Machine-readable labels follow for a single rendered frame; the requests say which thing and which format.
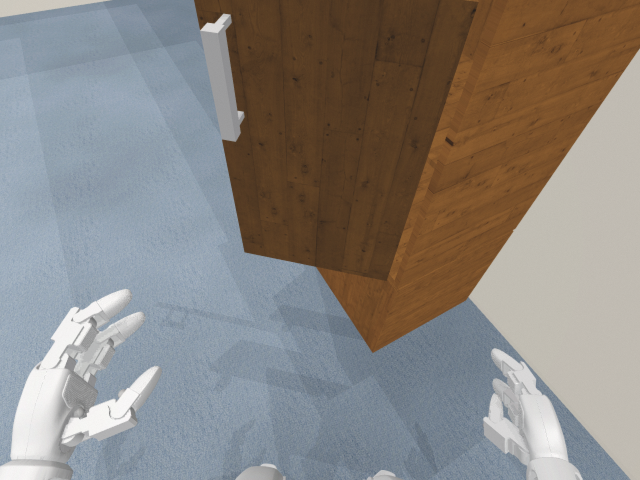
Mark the cupboard door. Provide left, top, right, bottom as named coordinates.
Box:
left=194, top=0, right=479, bottom=281

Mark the left robot forearm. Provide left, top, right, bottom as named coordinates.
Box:
left=0, top=460, right=73, bottom=480

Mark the right robot forearm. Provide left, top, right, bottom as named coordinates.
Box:
left=526, top=457, right=583, bottom=480

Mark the right robot hand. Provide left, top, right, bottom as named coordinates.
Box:
left=483, top=348, right=569, bottom=466

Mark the handle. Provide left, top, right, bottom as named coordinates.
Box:
left=200, top=14, right=245, bottom=142

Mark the right robot shin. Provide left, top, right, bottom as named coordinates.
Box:
left=373, top=470, right=396, bottom=478

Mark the left robot hand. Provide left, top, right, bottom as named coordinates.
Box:
left=10, top=289, right=162, bottom=463

